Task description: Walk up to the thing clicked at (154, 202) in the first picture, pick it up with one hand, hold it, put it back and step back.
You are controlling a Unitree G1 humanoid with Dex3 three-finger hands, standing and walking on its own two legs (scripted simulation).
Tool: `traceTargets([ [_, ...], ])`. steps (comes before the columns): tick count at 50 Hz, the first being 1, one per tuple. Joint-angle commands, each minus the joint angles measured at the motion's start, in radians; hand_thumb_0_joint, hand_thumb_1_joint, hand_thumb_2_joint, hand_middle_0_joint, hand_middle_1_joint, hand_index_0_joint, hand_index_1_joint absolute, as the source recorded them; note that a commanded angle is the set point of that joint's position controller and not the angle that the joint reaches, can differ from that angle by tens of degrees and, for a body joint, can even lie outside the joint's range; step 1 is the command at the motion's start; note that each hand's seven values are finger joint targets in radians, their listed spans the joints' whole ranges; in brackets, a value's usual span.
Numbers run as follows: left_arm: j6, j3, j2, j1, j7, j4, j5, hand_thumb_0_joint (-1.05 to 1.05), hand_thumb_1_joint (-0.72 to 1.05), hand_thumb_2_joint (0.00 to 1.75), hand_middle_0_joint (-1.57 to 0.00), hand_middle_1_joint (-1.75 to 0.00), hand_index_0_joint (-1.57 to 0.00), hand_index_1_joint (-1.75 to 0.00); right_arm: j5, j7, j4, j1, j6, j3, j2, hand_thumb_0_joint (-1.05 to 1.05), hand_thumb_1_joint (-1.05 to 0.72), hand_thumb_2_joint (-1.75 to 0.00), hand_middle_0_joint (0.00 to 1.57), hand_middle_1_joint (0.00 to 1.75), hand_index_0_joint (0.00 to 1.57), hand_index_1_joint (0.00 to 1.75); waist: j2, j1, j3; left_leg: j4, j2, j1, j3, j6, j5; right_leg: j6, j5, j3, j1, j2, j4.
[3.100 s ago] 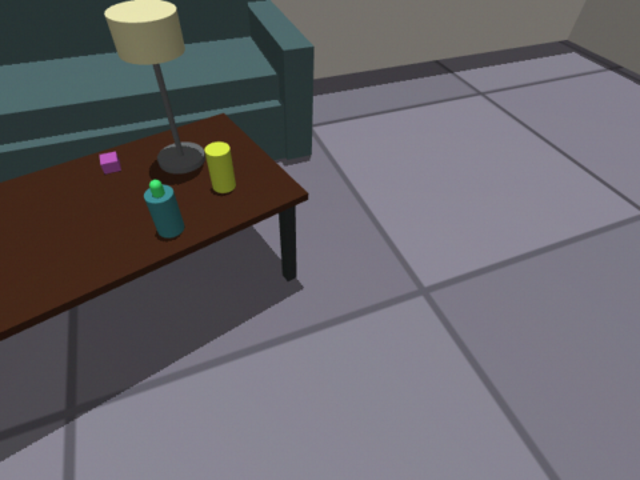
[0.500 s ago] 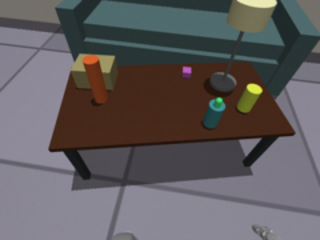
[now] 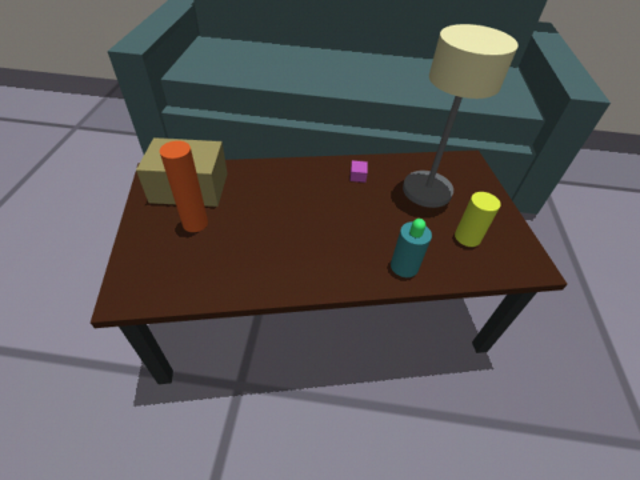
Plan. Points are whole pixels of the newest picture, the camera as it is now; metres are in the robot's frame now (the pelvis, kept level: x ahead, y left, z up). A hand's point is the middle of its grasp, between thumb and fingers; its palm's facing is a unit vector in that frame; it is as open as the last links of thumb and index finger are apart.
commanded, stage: walk up
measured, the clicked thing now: (412, 244) +0.67 -0.26 -0.24
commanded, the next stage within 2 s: stand in 0.40 s
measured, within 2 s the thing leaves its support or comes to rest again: neither
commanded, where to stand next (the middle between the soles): +0.04 -0.02 m, yaw -2 degrees
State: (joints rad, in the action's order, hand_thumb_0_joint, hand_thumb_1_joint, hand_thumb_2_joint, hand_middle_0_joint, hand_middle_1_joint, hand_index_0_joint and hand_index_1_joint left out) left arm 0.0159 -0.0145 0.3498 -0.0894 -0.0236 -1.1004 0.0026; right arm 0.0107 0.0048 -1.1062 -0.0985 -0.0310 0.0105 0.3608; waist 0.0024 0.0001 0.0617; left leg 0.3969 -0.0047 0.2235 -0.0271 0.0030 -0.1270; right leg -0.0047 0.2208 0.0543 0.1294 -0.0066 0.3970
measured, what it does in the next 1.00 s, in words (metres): stands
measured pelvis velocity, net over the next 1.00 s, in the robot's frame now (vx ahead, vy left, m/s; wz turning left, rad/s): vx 0.03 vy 0.00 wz -0.01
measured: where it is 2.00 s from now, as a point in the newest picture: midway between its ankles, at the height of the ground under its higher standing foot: outside the picture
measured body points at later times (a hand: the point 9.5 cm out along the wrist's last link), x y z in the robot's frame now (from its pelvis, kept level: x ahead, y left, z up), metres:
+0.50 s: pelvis +0.01 +0.00 +0.00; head +0.02 +0.00 +0.45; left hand +0.09 +0.30 -0.13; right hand +0.10 -0.30 -0.12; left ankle +0.06 +0.12 -0.74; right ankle +0.00 -0.12 -0.74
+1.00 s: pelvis +0.03 +0.00 +0.01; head +0.04 +0.00 +0.45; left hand +0.10 +0.30 -0.13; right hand +0.10 -0.30 -0.13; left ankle +0.06 +0.12 -0.74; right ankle +0.00 -0.12 -0.74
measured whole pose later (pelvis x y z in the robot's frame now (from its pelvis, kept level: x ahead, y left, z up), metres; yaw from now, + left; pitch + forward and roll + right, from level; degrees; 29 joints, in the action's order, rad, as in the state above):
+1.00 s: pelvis +0.03 +0.00 +0.01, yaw -1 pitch -2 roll +0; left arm -0.01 0.00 0.34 -0.11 0.00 -1.14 0.01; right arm 0.01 0.01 -1.17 -0.09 -0.01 0.01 0.35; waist 0.00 0.00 0.05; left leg 0.32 -0.01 0.16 -0.01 0.01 -0.13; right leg 0.00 0.21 0.04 0.06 -0.01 0.31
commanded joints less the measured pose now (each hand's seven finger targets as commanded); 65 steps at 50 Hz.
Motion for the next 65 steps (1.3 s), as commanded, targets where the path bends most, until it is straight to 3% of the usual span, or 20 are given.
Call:
traceTargets([
  [1, -0.028, -0.048, 0.215, 0.055, 0.009, 0.047, 0.000, 0.00, 0.90, 0.90, -0.20, -0.30, -0.20, -0.30, -0.004, -0.019, 0.054, 0.056, -0.025, -0.045, 0.210, 0.00, -0.90, -0.90, 0.20, 0.30, 0.20, 0.30, -0.003, -0.003, -0.081, -0.091, 0.114, -0.013, -0.128, 0.026, -0.053, -0.038, -0.014, -0.134, -0.014, -0.132, -0.113],
  [14, -0.023, -0.053, 0.213, 0.040, 0.014, 0.024, 0.001, 0.00, 0.90, 0.90, -0.20, -0.30, -0.20, -0.30, -0.005, -0.024, 0.035, 0.070, -0.019, -0.048, 0.205, 0.00, -0.90, -0.90, 0.20, 0.30, 0.20, 0.30, -0.003, -0.008, -0.118, -0.067, 0.125, -0.080, -0.101, 0.027, 0.107, -0.029, -0.110, -0.121, -0.030, -0.132, -0.117],
  [18, -0.020, -0.052, 0.211, 0.044, 0.015, 0.023, 0.001, 0.00, 0.90, 0.90, -0.20, -0.30, -0.20, -0.30, -0.003, -0.026, 0.030, 0.071, -0.017, -0.050, 0.203, 0.00, -0.90, -0.90, 0.20, 0.30, 0.20, 0.30, 0.000, -0.005, -0.113, -0.082, 0.128, -0.073, -0.102, 0.027, 0.104, -0.028, -0.108, -0.118, -0.040, -0.130, -0.118],
  [19, -0.019, -0.053, 0.207, 0.045, 0.016, 0.022, 0.001, 0.00, 0.90, 0.90, -0.20, -0.30, -0.20, -0.30, -0.003, -0.025, 0.030, 0.073, -0.016, -0.048, 0.202, 0.00, -0.90, -0.90, 0.20, 0.30, 0.20, 0.30, -0.001, -0.005, -0.102, -0.089, 0.129, -0.052, -0.107, 0.027, 0.088, -0.026, -0.102, -0.114, -0.045, -0.127, -0.119],
  [20, -0.029, -0.038, 0.193, 0.037, 0.017, 0.014, 0.005, 0.00, 0.90, 0.90, -0.20, -0.30, -0.20, -0.30, -0.003, -0.020, 0.021, 0.077, -0.013, -0.038, 0.187, 0.00, -0.90, -0.90, 0.20, 0.30, 0.20, 0.30, 0.043, -0.008, -0.118, -0.114, 0.130, -0.085, -0.116, 0.019, 0.047, -0.020, -0.030, -0.130, -0.038, -0.129, -0.133],
  [25, -0.041, -0.034, 0.203, 0.032, 0.021, 0.001, 0.008, 0.00, 0.90, 0.90, -0.20, -0.30, -0.20, -0.30, -0.003, -0.016, 0.015, 0.078, -0.009, -0.040, 0.200, 0.00, -0.90, -0.90, 0.20, 0.30, 0.20, 0.30, 0.019, -0.004, -0.070, -0.142, 0.129, -0.068, -0.124, 0.015, -0.016, -0.015, -0.015, -0.127, -0.019, -0.127, -0.142],
  [31, -0.049, -0.030, 0.207, 0.033, 0.024, 0.005, 0.007, 0.00, 0.90, 0.90, -0.20, -0.30, -0.20, -0.30, -0.001, -0.011, 0.013, 0.074, -0.010, -0.041, 0.196, 0.00, -0.90, -0.90, 0.20, 0.30, 0.20, 0.30, -0.015, -0.001, -0.065, -0.131, 0.125, -0.086, -0.115, 0.016, 0.035, -0.012, -0.016, -0.128, -0.005, -0.132, -0.155],
  [34, -0.053, -0.029, 0.206, 0.031, 0.026, 0.009, 0.006, 0.00, 0.90, 0.90, -0.20, -0.30, -0.20, -0.30, -0.003, -0.010, 0.011, 0.069, -0.011, -0.042, 0.199, 0.00, -0.90, -0.90, 0.20, 0.30, 0.20, 0.30, -0.010, 0.000, -0.091, -0.115, 0.129, -0.103, -0.110, 0.020, 0.110, -0.011, -0.076, -0.125, -0.034, -0.137, -0.153],
  [39, -0.051, -0.027, 0.206, 0.023, 0.027, 0.011, 0.007, 0.00, 0.90, 0.90, -0.20, -0.30, -0.20, -0.30, -0.003, -0.010, 0.011, 0.074, -0.008, -0.041, 0.196, 0.00, -0.90, -0.90, 0.20, 0.30, 0.20, 0.30, -0.009, -0.003, -0.079, -0.124, 0.126, -0.104, -0.110, 0.018, 0.059, -0.011, -0.042, -0.122, -0.021, -0.135, -0.157],
  [49, -0.047, -0.027, 0.212, 0.017, 0.029, 0.011, 0.005, 0.00, 0.90, 0.90, -0.20, -0.30, -0.20, -0.30, -0.005, -0.013, 0.004, 0.059, -0.007, -0.036, 0.198, 0.00, -0.90, -0.90, 0.20, 0.30, 0.20, 0.30, 0.002, -0.001, -0.085, -0.126, 0.129, -0.104, -0.109, 0.015, 0.121, -0.011, -0.091, -0.118, -0.046, -0.133, -0.145],
  [58, -0.048, -0.028, 0.216, 0.019, 0.032, 0.020, 0.004, 0.00, 0.90, 0.90, -0.20, -0.30, -0.20, -0.30, -0.003, -0.016, 0.008, 0.058, -0.008, -0.038, 0.203, 0.00, -0.90, -0.90, 0.20, 0.30, 0.20, 0.30, -0.003, -0.002, -0.119, -0.099, 0.136, -0.145, -0.095, 0.019, 0.231, -0.011, -0.194, -0.118, -0.071, -0.141, -0.137],
  [63, -0.046, -0.028, 0.211, 0.017, 0.033, 0.018, 0.006, 0.00, 0.90, 0.90, -0.20, -0.30, -0.20, -0.30, -0.006, -0.019, 0.010, 0.055, -0.006, -0.034, 0.200, 0.00, -0.90, -0.90, 0.20, 0.30, 0.20, 0.30, -0.009, 0.000, -0.105, -0.103, 0.139, -0.145, -0.095, 0.022, 0.226, -0.008, -0.199, -0.117, -0.070, -0.140, -0.141],
  [65, -0.045, -0.028, 0.212, 0.013, 0.033, 0.018, 0.006, 0.00, 0.90, 0.90, -0.20, -0.30, -0.20, -0.30, -0.005, -0.018, 0.011, 0.058, -0.005, -0.035, 0.198, 0.00, -0.90, -0.90, 0.20, 0.30, 0.20, 0.30, -0.004, 0.000, -0.087, -0.114, 0.133, -0.138, -0.095, 0.017, 0.189, -0.008, -0.157, -0.116, -0.055, -0.136, -0.151],
])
